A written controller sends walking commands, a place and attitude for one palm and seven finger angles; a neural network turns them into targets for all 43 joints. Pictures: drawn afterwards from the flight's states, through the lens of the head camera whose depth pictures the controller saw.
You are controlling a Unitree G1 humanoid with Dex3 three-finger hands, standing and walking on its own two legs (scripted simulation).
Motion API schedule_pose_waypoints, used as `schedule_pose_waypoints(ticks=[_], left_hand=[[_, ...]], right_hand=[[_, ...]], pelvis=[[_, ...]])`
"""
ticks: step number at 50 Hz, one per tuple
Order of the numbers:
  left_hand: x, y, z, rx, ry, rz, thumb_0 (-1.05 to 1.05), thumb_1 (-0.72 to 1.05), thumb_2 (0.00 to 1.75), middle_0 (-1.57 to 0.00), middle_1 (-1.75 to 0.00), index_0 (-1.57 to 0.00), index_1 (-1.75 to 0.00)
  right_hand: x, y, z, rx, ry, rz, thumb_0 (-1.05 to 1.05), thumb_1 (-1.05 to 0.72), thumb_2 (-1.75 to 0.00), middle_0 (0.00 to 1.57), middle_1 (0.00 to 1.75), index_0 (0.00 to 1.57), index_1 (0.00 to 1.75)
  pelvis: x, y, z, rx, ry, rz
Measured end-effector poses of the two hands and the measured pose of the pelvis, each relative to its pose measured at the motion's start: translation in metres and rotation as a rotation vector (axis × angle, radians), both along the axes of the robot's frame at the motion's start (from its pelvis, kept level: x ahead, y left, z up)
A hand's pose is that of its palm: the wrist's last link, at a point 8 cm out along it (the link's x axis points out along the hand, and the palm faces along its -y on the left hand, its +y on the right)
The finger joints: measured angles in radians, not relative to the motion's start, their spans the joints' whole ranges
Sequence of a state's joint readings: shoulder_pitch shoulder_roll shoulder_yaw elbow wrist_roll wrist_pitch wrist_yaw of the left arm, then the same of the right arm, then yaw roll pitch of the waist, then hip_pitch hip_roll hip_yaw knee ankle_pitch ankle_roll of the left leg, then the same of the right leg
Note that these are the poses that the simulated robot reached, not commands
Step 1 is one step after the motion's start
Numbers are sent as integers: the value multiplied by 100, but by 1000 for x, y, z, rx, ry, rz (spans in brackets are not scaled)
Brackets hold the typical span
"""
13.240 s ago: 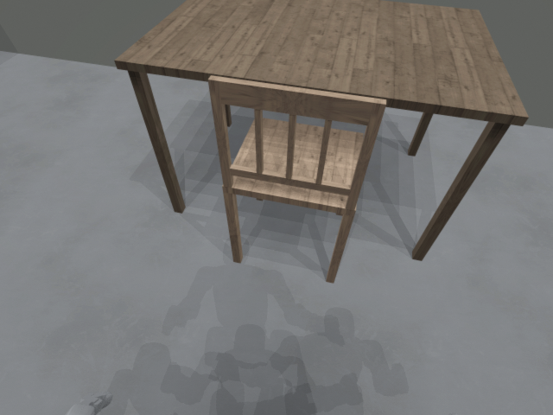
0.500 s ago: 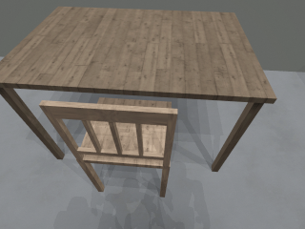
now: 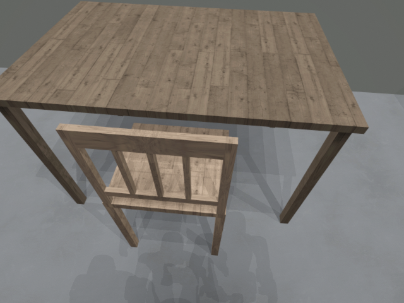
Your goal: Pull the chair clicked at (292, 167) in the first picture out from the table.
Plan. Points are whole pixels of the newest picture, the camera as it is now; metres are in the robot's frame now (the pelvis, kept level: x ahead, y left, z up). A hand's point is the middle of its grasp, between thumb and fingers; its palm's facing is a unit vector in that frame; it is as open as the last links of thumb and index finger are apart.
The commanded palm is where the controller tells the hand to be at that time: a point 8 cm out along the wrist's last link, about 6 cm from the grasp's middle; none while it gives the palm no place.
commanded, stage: raise the hand toward the chair's back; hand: left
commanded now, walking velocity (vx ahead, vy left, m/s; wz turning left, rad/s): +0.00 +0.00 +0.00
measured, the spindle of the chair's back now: (156, 175) +0.45 +0.16 -0.11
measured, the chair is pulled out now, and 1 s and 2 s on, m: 0.00 0.00 0.00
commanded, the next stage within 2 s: none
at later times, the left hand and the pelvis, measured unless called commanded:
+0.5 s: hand out of the picture +0.11 +0.18 -0.05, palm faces +0.12 -0.99 -0.08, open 10.6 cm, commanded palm +0.12 +0.23 -0.06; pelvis -0.07 -0.03 -0.10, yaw +4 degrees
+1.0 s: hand (113, 282) +0.17 +0.19 -0.07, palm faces -0.08 -1.00 -0.02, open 14.9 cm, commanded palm +0.15 +0.26 -0.05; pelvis -0.05 +0.01 -0.09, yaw +2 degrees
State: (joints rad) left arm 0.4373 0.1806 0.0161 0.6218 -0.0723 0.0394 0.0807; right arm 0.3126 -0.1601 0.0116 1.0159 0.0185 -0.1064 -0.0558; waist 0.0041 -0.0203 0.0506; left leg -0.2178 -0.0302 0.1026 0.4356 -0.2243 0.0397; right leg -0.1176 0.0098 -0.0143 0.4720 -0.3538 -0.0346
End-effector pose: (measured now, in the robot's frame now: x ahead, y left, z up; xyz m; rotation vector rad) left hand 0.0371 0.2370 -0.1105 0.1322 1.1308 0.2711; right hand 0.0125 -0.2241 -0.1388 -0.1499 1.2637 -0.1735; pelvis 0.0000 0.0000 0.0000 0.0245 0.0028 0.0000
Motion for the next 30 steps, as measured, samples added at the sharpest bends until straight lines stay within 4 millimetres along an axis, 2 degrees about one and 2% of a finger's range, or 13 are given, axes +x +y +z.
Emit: schedule_pose_waypoints(ticks=[3,6,8,9,11,13,15,18,20,22,24,27,30], left_hand=[[64,9,51,66,-380,-17,4,93,88,-19,-29,-20,-29],[121,-5,99,47,-725,-102,3,88,87,-18,-29,-18,-29],[147,-20,115,-15,-923,-169,3,84,85,-18,-28,-18,-28],[153,-28,117,-58,-1002,-205,2,82,84,-18,-28,-18,-28],[152,-42,111,-149,-1106,-276,2,77,83,-17,-27,-17,-27],[138,-51,91,-210,-1122,-335,1,72,81,-17,-27,-17,-27],[114,-51,62,-234,-1050,-340,1,67,79,-17,-26,-17,-26],[73,-37,28,-205,-934,-255,1,60,76,-17,-25,-17,-25],[51,-23,24,-131,-933,-193,1,55,74,-17,-24,-17,-24],[40,-11,36,-47,-1012,-166,2,50,72,-16,-24,-16,-24],[41,-6,55,9,-1134,-186,2,45,70,-15,-23,-15,-23],[59,-13,76,-5,-1266,-298,2,38,67,-14,-22,-14,-22],[88,-27,69,-110,-1198,-435,1,31,64,-13,-21,-13,-21]], right_hand=[[25,-11,5,-18,-197,32,1,-91,-90,20,30,20,30],[57,-24,10,-41,-369,75,1,-91,-90,20,30,20,30],[77,-33,15,-65,-464,91,1,-91,-90,20,30,20,30],[86,-37,19,-74,-505,96,1,-91,-90,20,30,20,30],[103,-44,27,-91,-575,113,1,-91,-90,20,30,20,30],[117,-50,36,-108,-634,138,1,-91,-90,20,30,20,30],[130,-54,40,-124,-677,165,1,-90,-90,20,30,20,30],[145,-54,39,-140,-719,206,1,-90,-90,20,30,20,30],[152,-50,32,-141,-734,233,1,-90,-90,20,30,20,30],[155,-42,20,-131,-736,256,1,-90,-90,20,30,20,30],[155,-32,5,-103,-728,274,1,-90,-90,20,30,20,30],[145,-14,-19,-46,-697,283,1,-90,-90,20,30,20,30],[126,0,-37,6,-638,245,1,-90,-90,20,30,20,30]], pelvis=[[-7,0,-5,10,10,32],[-19,1,-13,-8,42,60],[-27,-2,-22,-12,90,55],[-31,-4,-28,-10,112,47],[-38,-10,-38,-5,146,31],[-44,-16,-49,-2,169,25],[-49,-20,-59,-6,183,26],[-56,-25,-74,-16,201,36],[-60,-27,-84,-29,213,44],[-64,-29,-92,-45,221,55],[-68,-30,-99,-61,225,65],[-73,-29,-107,-79,230,73],[-76,-27,-108,-81,237,69]])
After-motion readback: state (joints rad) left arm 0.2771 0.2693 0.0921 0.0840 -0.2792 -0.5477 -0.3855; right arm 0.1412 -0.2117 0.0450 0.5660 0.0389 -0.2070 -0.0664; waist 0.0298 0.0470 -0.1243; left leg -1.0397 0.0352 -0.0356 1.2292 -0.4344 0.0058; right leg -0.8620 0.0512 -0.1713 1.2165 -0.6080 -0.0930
